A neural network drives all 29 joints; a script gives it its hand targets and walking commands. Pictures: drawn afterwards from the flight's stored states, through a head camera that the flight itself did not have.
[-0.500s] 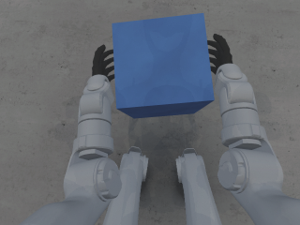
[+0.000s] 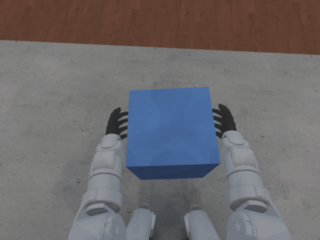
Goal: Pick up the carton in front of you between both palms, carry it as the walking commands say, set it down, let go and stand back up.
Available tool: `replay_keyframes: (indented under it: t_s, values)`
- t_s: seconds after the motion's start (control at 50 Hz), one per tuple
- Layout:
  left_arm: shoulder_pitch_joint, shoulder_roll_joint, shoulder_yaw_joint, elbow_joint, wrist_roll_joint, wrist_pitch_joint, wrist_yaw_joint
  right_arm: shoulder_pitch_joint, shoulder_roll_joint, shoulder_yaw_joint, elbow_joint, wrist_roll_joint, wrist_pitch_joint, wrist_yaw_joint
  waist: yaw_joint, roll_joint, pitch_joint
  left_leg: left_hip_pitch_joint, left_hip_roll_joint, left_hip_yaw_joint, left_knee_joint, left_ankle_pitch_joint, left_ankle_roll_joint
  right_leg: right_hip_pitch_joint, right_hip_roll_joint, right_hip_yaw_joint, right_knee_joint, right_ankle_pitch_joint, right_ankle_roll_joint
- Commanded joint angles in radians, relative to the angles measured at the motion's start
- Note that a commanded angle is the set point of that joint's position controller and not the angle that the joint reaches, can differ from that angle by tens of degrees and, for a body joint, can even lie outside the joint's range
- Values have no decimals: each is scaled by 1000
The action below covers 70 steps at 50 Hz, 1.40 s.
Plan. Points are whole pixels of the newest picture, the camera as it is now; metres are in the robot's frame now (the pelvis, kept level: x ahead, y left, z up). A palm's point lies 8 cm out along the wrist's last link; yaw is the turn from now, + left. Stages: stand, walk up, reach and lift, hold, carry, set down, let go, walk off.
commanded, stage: reach and lift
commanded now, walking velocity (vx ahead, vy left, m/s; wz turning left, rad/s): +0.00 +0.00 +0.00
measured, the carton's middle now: (170, 139) +0.40 +0.01 -0.10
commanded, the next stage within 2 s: hold in 1.54 s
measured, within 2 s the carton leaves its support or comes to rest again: neither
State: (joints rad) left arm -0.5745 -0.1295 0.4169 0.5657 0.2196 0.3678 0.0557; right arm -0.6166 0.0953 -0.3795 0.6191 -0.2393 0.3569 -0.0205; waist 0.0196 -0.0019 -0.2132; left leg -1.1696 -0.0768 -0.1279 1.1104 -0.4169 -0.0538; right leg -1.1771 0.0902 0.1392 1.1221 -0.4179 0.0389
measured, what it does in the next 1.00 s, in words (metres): rises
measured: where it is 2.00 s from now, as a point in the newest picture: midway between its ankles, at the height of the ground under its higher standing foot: outside the picture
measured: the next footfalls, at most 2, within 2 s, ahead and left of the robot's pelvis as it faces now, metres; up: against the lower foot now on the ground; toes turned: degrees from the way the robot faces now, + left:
none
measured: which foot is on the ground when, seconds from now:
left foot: down 0.00-1.00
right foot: down 0.00-1.00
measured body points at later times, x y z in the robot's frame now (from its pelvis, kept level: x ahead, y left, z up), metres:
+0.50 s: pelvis +0.04 +0.01 +0.10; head +0.03 +0.01 +0.55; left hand +0.35 +0.16 +0.10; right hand +0.35 -0.14 +0.10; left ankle +0.05 +0.14 -0.64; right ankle +0.05 -0.13 -0.64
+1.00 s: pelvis +0.03 +0.00 +0.10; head +0.01 +0.00 +0.55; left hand +0.34 +0.16 +0.12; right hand +0.34 -0.15 +0.12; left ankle +0.05 +0.14 -0.64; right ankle +0.05 -0.13 -0.64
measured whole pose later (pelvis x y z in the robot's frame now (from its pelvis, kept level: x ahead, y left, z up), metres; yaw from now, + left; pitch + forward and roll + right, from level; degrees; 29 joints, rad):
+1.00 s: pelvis +0.03 +0.00 +0.10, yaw +0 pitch -3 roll +0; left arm -0.32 -0.16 0.30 0.39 0.30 0.63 0.00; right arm -0.32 0.17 -0.30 0.38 -0.31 0.62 0.00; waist 0.00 0.00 -0.01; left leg -0.18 -0.04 -0.15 0.45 -0.21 -0.02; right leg -0.18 0.04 0.14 0.45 -0.22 0.02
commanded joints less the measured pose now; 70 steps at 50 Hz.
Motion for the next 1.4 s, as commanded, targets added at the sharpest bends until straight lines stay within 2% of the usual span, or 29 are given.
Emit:
replay_keyframes:
  t_s: [0.0, 0.2, 0.32, 0.44, 0.52, 0.6, 0.66, 0.82, 0.94, 1.2, 1.38]
  values:
    - [-566, -1049, -621, 25, -158, -16, -266, -498, 1088, 578, 29, 161, -11, 246, -1, -12, -623, 448, -67, 111, -196, 251, 26, 484, 56, -100, -213, 259, -18]
    - [-332, -1033, -689, -37, -161, 13, -266, -273, 1073, 642, -49, 165, 22, 249, -10, -5, -445, 734, -48, 73, -426, 413, 29, 756, 36, -70, -437, 425, -18]
    - [-235, -1024, -746, -106, -185, 64, -272, -174, 1063, 695, -126, 189, 74, 253, -13, 1, -326, 894, -38, 62, -557, 472, 26, 911, 25, -65, -566, 483, -15]
    - [-158, -1026, -781, -187, -202, 154, -283, -101, 1039, 732, -231, 206, 164, 258, -19, 7, -174, 1016, -26, 55, -674, 463, 24, 1019, 18, -69, -682, 461, -16]
    - [-153, -1000, -731, -174, -182, 204, -293, -90, 1028, 680, -222, 188, 214, 265, -18, 9, -46, 1018, -21, 59, -726, 353, 30, 1025, 15, -75, -731, 354, -24]
    - [-213, -991, -673, -141, -162, 217, -307, -153, 1020, 624, -186, 168, 228, 279, -17, 11, 22, 996, -17, 66, -740, 233, 35, 1008, 10, -83, -744, 240, -31]
    - [-287, -1011, -675, -147, -167, 211, -317, -229, 1044, 631, -195, 175, 221, 289, -16, 10, -11, 1003, -15, 69, -730, 208, 38, 1014, 8, -87, -735, 218, -32]
    - [-331, -1018, -689, -152, -176, 214, -323, -277, 1061, 648, -200, 184, 225, 288, -18, 5, -73, 1037, -18, 75, -726, 230, 38, 1044, 8, -86, -735, 238, -28]
    - [-302, -999, -685, -166, -173, 225, -324, -243, 1053, 646, -213, 181, 237, 282, -19, -2, -71, 1061, -24, 80, -739, 278, 37, 1069, 10, -86, -751, 288, -22]
    - [-203, -975, -729, -270, -196, 254, -314, -135, 1039, 689, -310, 211, 269, 272, -19, 0, -85, 1118, -34, 70, -762, 425, 30, 1138, 15, -79, -771, 449, -11]
    - [-164, -971, -746, -319, -210, 281, -308, -101, 1021, 702, -360, 221, 293, 270, -19, 2, -66, 1141, -34, 63, -777, 464, 26, 1157, 18, -74, -783, 478, -11]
